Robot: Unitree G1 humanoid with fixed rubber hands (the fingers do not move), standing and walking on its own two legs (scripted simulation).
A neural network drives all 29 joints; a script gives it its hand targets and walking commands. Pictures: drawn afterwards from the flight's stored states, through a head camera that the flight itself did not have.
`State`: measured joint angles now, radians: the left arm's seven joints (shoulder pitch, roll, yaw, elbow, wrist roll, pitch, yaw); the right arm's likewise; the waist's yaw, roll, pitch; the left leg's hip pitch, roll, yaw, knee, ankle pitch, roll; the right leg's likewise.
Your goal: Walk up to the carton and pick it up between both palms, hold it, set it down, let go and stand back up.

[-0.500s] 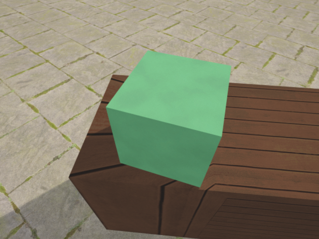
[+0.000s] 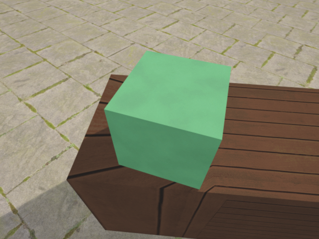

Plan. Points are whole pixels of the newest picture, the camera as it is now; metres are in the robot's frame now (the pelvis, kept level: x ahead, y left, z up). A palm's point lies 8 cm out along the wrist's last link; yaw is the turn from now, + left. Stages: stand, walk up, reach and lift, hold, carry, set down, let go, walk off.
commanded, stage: stand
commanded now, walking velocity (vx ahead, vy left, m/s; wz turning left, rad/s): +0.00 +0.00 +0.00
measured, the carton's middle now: (172, 117) +0.46 -0.03 +0.02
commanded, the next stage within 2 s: none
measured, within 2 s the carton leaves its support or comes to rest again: neither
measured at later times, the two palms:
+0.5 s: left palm out of the picture -0.01 +0.23 -0.14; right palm out of the picture -0.02 -0.23 -0.14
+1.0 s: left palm out of the picture -0.01 +0.23 -0.14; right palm out of the picture -0.02 -0.22 -0.14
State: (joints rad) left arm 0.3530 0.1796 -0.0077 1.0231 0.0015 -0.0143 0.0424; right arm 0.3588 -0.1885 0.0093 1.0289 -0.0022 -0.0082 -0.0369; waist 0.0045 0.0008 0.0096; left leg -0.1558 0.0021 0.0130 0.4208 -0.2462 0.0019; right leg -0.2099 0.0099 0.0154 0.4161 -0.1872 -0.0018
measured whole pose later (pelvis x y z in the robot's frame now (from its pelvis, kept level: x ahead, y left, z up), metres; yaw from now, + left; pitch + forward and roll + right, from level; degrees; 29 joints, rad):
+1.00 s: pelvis +0.00 +0.01 +0.00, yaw -1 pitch -1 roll +0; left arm 0.34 0.16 -0.01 1.08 0.00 -0.01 0.05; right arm 0.37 -0.17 0.01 1.05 0.00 -0.01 -0.04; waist 0.00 0.00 0.01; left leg -0.15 0.00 0.02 0.41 -0.25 0.01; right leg -0.21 0.00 0.03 0.42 -0.19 0.01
